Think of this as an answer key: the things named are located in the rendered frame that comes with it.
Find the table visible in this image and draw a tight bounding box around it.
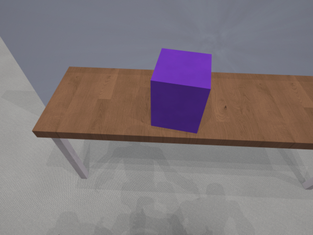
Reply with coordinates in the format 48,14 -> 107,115
32,67 -> 313,190

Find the carton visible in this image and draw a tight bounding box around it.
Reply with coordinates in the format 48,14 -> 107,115
151,48 -> 212,134

